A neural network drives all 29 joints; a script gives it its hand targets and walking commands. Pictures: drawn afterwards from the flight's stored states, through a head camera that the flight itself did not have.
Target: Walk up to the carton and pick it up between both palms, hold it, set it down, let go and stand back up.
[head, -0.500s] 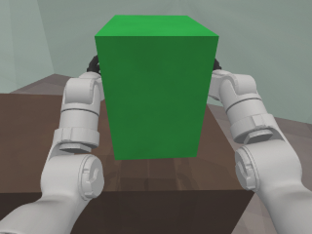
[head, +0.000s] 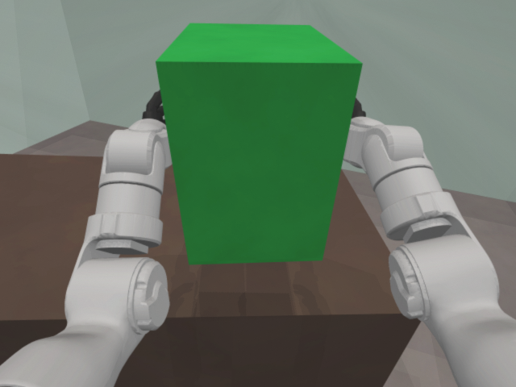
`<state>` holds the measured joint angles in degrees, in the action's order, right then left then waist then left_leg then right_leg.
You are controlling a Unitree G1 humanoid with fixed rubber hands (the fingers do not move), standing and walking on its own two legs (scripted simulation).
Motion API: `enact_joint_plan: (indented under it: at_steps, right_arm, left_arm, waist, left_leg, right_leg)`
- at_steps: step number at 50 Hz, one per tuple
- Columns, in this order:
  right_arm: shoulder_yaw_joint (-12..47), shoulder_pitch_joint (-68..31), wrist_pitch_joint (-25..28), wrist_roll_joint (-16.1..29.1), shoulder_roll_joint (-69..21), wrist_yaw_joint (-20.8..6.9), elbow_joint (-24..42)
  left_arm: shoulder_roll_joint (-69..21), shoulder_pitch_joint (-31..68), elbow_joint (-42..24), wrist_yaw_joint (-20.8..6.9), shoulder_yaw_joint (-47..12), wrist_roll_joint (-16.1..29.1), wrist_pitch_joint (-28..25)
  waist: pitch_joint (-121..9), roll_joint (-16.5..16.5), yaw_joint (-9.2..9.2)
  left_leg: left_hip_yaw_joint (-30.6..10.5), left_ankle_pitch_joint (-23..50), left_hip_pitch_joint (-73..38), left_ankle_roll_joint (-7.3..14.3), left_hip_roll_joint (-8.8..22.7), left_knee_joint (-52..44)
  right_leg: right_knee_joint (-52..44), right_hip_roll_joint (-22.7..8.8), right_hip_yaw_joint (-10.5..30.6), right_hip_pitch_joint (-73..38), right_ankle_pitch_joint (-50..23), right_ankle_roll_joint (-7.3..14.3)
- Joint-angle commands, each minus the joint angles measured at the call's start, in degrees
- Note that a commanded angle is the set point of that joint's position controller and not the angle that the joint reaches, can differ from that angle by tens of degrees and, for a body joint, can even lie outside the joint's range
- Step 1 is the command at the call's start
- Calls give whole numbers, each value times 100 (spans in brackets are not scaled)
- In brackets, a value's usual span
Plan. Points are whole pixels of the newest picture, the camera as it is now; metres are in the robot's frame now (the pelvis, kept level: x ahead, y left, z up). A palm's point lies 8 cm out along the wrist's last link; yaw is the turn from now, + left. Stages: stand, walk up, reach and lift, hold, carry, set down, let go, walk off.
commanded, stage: hold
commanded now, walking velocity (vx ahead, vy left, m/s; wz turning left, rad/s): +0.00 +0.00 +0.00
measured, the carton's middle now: (253, 136) +0.40 +0.00 +0.28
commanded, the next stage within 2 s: set down in 1.94 s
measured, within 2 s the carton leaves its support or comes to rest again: neither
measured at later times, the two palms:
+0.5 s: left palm (152, 134) +0.38 +0.14 +0.29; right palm (350, 131) +0.37 -0.14 +0.31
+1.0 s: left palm (152, 135) +0.38 +0.15 +0.29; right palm (350, 132) +0.37 -0.14 +0.31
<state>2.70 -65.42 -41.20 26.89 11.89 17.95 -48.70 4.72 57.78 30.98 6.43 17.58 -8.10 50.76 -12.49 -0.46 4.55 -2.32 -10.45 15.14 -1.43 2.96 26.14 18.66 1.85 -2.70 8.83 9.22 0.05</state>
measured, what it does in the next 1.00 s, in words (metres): stands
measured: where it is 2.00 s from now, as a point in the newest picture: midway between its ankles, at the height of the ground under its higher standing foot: outside the picture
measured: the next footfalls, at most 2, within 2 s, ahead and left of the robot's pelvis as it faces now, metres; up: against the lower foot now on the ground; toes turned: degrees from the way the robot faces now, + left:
none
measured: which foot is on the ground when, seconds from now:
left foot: down 0.00-1.00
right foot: down 0.00-1.00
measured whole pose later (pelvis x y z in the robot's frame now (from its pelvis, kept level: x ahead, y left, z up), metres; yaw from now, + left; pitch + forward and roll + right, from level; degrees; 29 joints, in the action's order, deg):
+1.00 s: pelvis +0.00 +0.00 +0.00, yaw +0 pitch -1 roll -2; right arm 2.2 -65.5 -41.5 26.5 11.3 18.3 -48.7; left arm 4.9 57.3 30.2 6.1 17.9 -8.1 51.1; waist -12.7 -0.1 4.7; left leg -2.5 -10.7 14.7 -1.6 3.0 26.1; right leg 18.5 2.0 -2.7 8.3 9.4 0.1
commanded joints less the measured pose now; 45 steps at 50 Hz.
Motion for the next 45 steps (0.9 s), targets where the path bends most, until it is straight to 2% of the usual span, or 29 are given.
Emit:
enact_joint_plan:
  at_steps: [1,2,3,4,6,8,10,11,12,13,16,17,18,19,21,22,24,25,26,27,28,30,34,38,39,41,42,43,45]
  right_arm:
    - [807,-5256,319,1005,-4306,-804,2155]
    - [880,-5203,286,1086,-4457,-800,2295]
    - [980,-5172,297,1129,-4527,-784,2420]
    - [1012,-5498,334,1113,-4558,-755,2589]
    - [1019,-5423,335,1164,-4561,-772,2753]
    - [981,-5481,295,1157,-4583,-807,2415]
    - [827,-5367,305,1084,-4442,-795,2503]
    - [879,-5297,302,1102,-4415,-817,2268]
    - [821,-5200,302,1078,-4395,-796,2317]
    - [738,-5190,259,1023,-4342,-753,2260]
    - [978,-5399,265,1199,-4524,-781,2328]
    - [919,-5175,251,1159,-4327,-765,2299]
    - [897,-5299,250,1123,-4500,-784,2240]
    - [824,-5607,311,1052,-4374,-770,2589]
    - [630,-5136,265,951,-4253,-761,2039]
    - [627,-5477,320,930,-4377,-756,2398]
    - [719,-5251,294,991,-4325,-757,2197]
    - [732,-5325,313,1008,-4352,-775,2280]
    - [584,-5269,274,926,-4269,-723,2105]
    - [746,-5328,313,1004,-4417,-713,2502]
    - [691,-5162,262,1061,-4304,-718,2075]
    - [802,-5628,325,1073,-4396,-735,2397]
    - [1030,-5655,376,1118,-4558,-744,2911]
    - [656,-5132,261,902,-4460,-763,1928]
    - [738,-5080,260,1016,-4526,-802,1804]
    - [829,-5181,237,963,-4554,-744,1966]
    - [777,-5563,323,1047,-4464,-756,2379]
    - [874,-5489,340,1048,-4538,-749,2493]
    - [899,-5532,343,1010,-4516,-733,2669]
  left_arm:
    - [-3800,5151,-1120,-917,-1840,1105,-604]
    - [-3729,5509,-1675,-926,-1959,1216,-637]
    - [-3873,5537,-1758,-893,-2134,1316,-658]
    - [-3720,5595,-1579,-916,-1971,1289,-661]
    - [-3954,5547,-1856,-878,-2186,1290,-590]
    - [-3644,5592,-1489,-864,-1856,1136,-582]
    - [-3910,5777,-1714,-860,-2262,1375,-613]
    - [-3922,5348,-1367,-850,-2022,1115,-557]
    - [-3961,5574,-1653,-860,-2254,1269,-581]
    - [-3857,5488,-1426,-867,-2048,1232,-536]
    - [-3676,5414,-1448,-916,-1875,1121,-548]
    - [-3748,5394,-1634,-916,-2039,1128,-559]
    - [-3698,5393,-1444,-924,-1861,1083,-585]
    - [-3882,5484,-1426,-921,-2023,1293,-587]
    - [-3932,5398,-1282,-925,-2059,1213,-575]
    - [-3789,5403,-1099,-963,-1934,1155,-545]
    - [-3870,5414,-1298,-957,-1993,1237,-552]
    - [-3773,5409,-1242,-966,-1881,1126,-595]
    - [-3771,5481,-1238,-969,-1939,1161,-597]
    - [-3916,5258,-1310,-1014,-2072,1299,-597]
    - [-3778,5250,-1210,-997,-1940,1118,-575]
    - [-3860,5258,-1035,-1004,-1802,1031,-547]
    - [-3761,5558,-1516,-969,-2049,1315,-644]
    - [-3801,5527,-1294,-931,-1904,1114,-606]
    - [-3618,5438,-1166,-925,-1694,1073,-600]
    - [-3349,5386,-1094,-987,-1516,938,-590]
    - [-3799,5677,-1413,-974,-1940,1192,-615]
    - [-3830,5716,-1718,-922,-2155,1387,-667]
    - [-3799,5648,-1438,-956,-2096,1329,-645]
  waist:
    - [-2183,-170,39]
    - [-2598,-327,-25]
    - [-2752,-322,55]
    - [-2822,-151,-32]
    - [-2708,-455,24]
    - [-2327,-221,-219]
    - [-2532,-414,112]
    - [-2292,-299,-67]
    - [-2461,-521,74]
    - [-2336,-314,137]
    - [-2398,-205,-196]
    - [-2490,-418,43]
    - [-2329,-130,-95]
    - [-2542,-267,38]
    - [-2091,-411,208]
    - [-2229,-295,6]
    - [-2289,-375,139]
    - [-2243,-275,39]
    - [-2118,-395,178]
    - [-2457,-247,135]
    - [-2230,-462,113]
    - [-2403,-281,-87]
    - [-2892,-204,-46]
    - [-2092,-331,112]
    - [-2062,-120,-95]
    - [-2097,16,-182]
    - [-2424,-258,41]
    - [-2810,-339,120]
    - [-2625,-244,145]
  left_leg:
    - [-209,1128,-1310,-49,-474,-317]
    - [-155,1240,-1392,-87,-495,-275]
    - [-172,1642,-1517,-130,-506,-192]
    - [-120,1425,-1397,-42,-488,-186]
    - [-189,1600,-1513,-141,-480,-157]
    - [-160,1209,-1282,-39,-525,-241]
    - [-220,1246,-1419,-165,-436,-284]
    - [-218,1277,-1447,-98,-434,-290]
    - [-207,1386,-1526,-182,-427,-280]
    - [-205,1413,-1461,-178,-448,-225]
    - [-164,1455,-1388,-45,-461,-173]
    - [-177,1665,-1514,-151,-464,-187]
    - [-165,1419,-1366,-68,-503,-243]
    - [-180,1365,-1434,-99,-468,-229]
    - [-221,1127,-1411,-168,-418,-285]
    - [-174,971,-1330,-78,-499,-274]
    - [-216,1269,-1473,-101,-450,-289]
    - [-224,1197,-1381,-75,-496,-276]
    - [-199,1133,-1333,-109,-475,-280]
    - [-223,1312,-1389,-102,-476,-233]
    - [-195,1091,-1324,-104,-496,-266]
    - [-191,1216,-1389,-19,-494,-265]
    - [-212,1296,-1380,-50,-562,-159]
    - [-207,776,-1147,-45,-462,-355]
    - [-176,885,-1200,2,-505,-327]
    - [-112,851,-1225,50,-551,-277]
    - [-204,1175,-1355,-86,-477,-264]
    - [-186,1418,-1467,-104,-495,-190]
    - [-163,1292,-1442,-115,-467,-171]
  right_leg:
    - [-307,359,355,-185,-1007,-346]
    - [-217,345,342,-441,-1235,-370]
    - [-169,382,354,-510,-1624,-363]
    - [-208,322,397,-574,-1483,-397]
    - [-136,387,337,-517,-1576,-359]
    - [-241,382,334,-313,-931,-397]
    - [-185,385,319,-255,-1162,-315]
    - [-226,385,336,-195,-1066,-317]
    - [-207,376,337,-290,-1241,-302]
    - [-213,361,343,-314,-1321,-358]
    - [-219,363,386,-424,-1381,-396]
    - [-217,405,341,-501,-1541,-361]
    - [-248,374,409,-480,-1313,-401]
    - [-248,348,371,-328,-1333,-364]
    - [-282,330,371,-137,-1132,-300]
    - [-303,292,353,-193,-997,-376]
    - [-272,356,327,-341,-1251,-335]
    - [-316,323,355,-268,-1137,-388]
    - [-319,306,401,-211,-1140,-345]
    - [-265,319,383,-453,-1409,-360]
    - [-276,309,397,-395,-1190,-356]
    - [-296,309,386,-395,-1104,-379]
    - [-121,332,337,-519,-1561,-425]
    - [-253,332,358,-141,-851,-345]
    - [-257,314,369,-217,-896,-371]
    - [-254,312,350,-338,-966,-451]
    - [-190,358,348,-355,-1304,-364]
    - [-157,350,329,-436,-1534,-372]
    - [-206,318,351,-393,-1475,-410]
